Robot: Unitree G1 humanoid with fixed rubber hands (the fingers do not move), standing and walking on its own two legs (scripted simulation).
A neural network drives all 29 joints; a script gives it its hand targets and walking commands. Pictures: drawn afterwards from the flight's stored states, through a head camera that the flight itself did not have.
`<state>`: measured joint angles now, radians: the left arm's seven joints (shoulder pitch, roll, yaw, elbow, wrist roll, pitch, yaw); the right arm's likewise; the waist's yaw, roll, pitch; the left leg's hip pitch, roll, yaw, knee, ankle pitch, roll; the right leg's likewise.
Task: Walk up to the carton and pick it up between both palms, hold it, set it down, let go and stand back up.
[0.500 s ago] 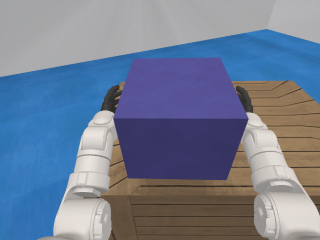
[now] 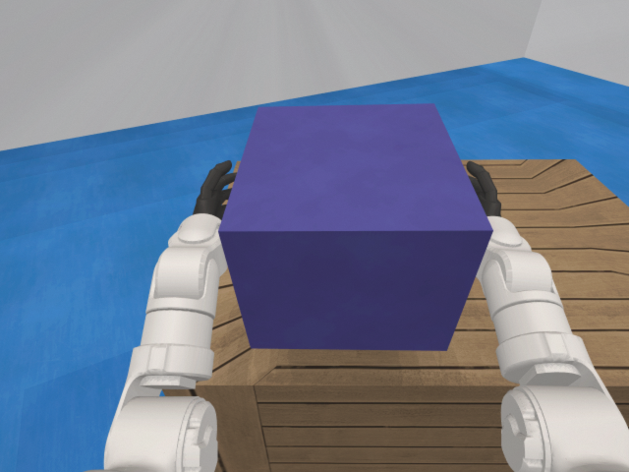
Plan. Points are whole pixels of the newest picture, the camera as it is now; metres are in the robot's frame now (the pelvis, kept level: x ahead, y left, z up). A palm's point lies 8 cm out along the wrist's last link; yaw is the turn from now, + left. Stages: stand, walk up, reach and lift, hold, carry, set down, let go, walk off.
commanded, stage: hold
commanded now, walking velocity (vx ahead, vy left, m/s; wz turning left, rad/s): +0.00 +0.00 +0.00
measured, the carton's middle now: (346, 220) +0.40 -0.02 +0.17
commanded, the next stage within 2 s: none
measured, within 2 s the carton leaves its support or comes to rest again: neither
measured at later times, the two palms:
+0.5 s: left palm (202, 220) +0.36 +0.16 +0.20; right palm (477, 211) +0.37 -0.18 +0.20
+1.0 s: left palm (201, 217) +0.36 +0.16 +0.20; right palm (480, 210) +0.37 -0.18 +0.20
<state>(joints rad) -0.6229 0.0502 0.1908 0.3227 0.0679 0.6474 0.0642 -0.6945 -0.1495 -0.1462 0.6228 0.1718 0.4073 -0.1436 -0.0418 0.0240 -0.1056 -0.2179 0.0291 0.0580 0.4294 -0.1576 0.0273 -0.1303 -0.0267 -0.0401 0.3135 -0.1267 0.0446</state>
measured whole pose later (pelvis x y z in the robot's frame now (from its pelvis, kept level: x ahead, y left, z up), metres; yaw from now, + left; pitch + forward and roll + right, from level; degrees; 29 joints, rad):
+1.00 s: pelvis -0.01 +0.00 +0.00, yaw +0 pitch -4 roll -2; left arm -0.66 0.04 0.25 0.31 0.11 0.72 0.03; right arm -0.77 -0.15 -0.15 0.66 0.17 0.47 -0.15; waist -0.04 0.02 -0.11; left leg -0.21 0.03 0.06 0.43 -0.15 0.03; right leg -0.13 -0.03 -0.04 0.32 -0.12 0.04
